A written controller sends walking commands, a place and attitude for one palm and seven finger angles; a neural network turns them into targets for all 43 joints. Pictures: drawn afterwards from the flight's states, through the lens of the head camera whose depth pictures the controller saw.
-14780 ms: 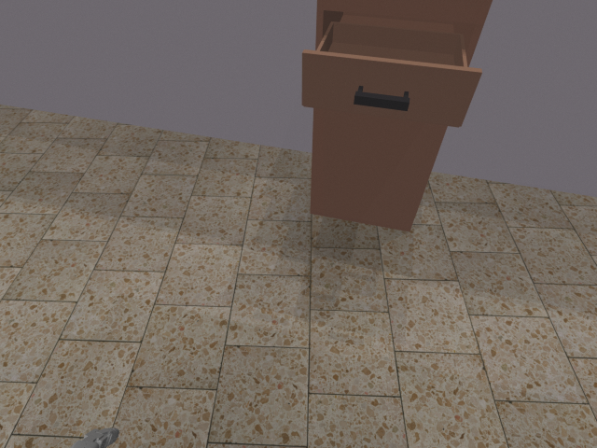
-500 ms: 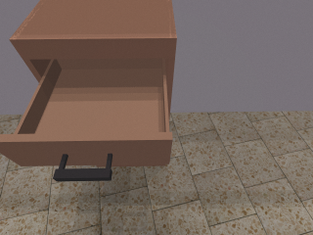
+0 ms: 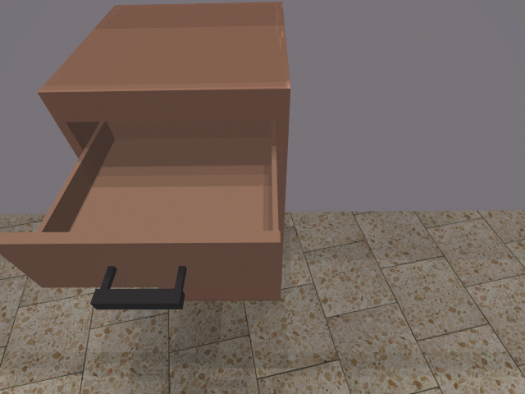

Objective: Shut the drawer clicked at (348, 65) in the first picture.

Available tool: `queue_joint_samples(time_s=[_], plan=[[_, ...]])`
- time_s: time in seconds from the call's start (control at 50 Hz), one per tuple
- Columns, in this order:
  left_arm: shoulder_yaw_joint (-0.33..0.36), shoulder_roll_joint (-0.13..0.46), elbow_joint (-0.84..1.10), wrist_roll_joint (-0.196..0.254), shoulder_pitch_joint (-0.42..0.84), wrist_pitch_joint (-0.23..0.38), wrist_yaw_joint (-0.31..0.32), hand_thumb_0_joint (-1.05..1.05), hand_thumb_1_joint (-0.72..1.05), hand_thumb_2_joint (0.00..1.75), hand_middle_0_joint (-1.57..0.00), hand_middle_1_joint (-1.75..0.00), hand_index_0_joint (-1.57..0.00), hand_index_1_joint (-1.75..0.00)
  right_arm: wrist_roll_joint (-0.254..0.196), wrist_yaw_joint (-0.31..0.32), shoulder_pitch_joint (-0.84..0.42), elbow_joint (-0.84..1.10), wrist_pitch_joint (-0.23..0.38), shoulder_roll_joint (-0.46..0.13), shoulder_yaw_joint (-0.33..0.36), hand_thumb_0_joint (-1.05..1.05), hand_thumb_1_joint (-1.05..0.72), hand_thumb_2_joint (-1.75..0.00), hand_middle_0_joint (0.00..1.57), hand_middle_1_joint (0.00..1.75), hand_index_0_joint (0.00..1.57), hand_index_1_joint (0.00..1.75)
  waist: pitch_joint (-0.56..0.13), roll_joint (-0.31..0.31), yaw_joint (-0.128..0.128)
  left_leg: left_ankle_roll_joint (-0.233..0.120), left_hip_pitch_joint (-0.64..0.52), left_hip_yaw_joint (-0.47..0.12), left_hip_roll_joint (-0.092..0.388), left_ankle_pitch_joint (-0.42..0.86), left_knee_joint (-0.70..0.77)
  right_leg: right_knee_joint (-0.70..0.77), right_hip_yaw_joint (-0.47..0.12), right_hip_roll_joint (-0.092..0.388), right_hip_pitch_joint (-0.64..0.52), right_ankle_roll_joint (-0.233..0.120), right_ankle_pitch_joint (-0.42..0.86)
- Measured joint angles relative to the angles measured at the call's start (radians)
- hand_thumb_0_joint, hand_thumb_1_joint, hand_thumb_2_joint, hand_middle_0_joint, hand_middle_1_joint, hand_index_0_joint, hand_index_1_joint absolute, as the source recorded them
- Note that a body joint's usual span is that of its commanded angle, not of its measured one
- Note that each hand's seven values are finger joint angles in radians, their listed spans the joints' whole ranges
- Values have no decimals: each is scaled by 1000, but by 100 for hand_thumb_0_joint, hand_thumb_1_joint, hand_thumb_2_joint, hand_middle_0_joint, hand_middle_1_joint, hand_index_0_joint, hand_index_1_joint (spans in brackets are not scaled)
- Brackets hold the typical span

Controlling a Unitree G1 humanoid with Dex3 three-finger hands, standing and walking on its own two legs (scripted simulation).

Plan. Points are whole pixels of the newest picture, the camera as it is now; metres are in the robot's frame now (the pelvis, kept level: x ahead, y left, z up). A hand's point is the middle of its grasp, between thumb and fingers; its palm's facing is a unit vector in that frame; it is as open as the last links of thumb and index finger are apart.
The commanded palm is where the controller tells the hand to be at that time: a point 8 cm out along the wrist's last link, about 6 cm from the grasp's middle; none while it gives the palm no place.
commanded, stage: come to a stop and stand still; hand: left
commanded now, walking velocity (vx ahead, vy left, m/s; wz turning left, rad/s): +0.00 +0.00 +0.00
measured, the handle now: (142, 285) +0.26 +0.20 +0.03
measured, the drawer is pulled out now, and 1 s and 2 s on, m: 0.28 0.28 0.28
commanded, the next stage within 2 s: look again from close up in 0.44 s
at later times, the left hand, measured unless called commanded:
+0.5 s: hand out of the picture +0.01 +0.15 -0.17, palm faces +0.02 -0.98 -0.21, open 7.4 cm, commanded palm none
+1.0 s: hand out of the picture -0.01 +0.14 -0.17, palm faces +0.03 -0.98 -0.20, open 7.4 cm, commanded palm none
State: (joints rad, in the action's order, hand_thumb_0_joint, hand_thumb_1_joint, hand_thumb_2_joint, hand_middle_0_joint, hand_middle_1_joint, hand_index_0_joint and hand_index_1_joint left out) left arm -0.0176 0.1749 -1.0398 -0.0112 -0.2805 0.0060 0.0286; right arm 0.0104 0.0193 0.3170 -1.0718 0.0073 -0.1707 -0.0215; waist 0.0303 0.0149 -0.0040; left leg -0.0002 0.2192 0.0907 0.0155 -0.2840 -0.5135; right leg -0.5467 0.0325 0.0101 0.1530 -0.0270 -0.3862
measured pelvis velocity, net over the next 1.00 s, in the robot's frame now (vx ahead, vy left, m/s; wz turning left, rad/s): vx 0.01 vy -0.03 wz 0.00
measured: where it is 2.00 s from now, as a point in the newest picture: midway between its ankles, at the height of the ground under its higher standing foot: outside the picture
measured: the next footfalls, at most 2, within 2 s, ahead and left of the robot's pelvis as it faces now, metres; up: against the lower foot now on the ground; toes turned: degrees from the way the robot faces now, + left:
none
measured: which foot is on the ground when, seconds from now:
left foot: down 0.00-1.00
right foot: down 0.00-1.00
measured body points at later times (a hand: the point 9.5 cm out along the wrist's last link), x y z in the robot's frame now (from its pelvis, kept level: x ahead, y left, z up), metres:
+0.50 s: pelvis +0.01 -0.02 +0.01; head +0.02 -0.03 +0.46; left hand +0.01 +0.20 -0.15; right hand +0.04 -0.25 -0.16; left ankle -0.01 +0.12 -0.73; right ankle -0.06 -0.10 -0.73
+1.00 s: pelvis +0.01 -0.03 +0.01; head +0.02 -0.04 +0.46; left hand -0.01 +0.19 -0.15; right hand -0.01 -0.24 -0.16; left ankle -0.01 +0.12 -0.73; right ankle -0.06 -0.10 -0.73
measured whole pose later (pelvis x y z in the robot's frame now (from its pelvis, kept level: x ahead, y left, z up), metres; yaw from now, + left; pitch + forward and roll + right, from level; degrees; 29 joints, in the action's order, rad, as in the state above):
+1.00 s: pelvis +0.01 -0.03 +0.01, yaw +0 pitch -1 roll +1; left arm -0.02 0.14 -1.12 -0.01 -0.32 0.02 0.04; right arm 0.00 0.04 0.29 -1.15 0.01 -0.14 -0.02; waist 0.02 0.00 0.01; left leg 0.05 0.15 0.07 0.06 -0.23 -0.40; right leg -0.40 0.05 -0.04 0.07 -0.07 -0.32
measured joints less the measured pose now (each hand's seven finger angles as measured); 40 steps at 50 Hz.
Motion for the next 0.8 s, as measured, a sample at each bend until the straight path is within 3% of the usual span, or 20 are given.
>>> queue_joint_samples(time_s=[0.44,0.8], plan=[[-1,-21,-66,-1,-11,13,11,1,91,90,-21,-30,-20,-30,-7,20,-88,-45,3,2,9,0,-91,-90,20,30,20,30,-15,-20,14,32,-61,-6,29,17,73,96,4,-34,-69,-25,29],[1,-18,-74,0,-24,13,8,1,91,90,-20,-30,-20,-30,-7,18,-46,-66,0,15,0,0,-91,-90,20,30,20,30,-12,-15,12,44,-70,-16,41,46,108,136,13,-49,-82,-39,56]])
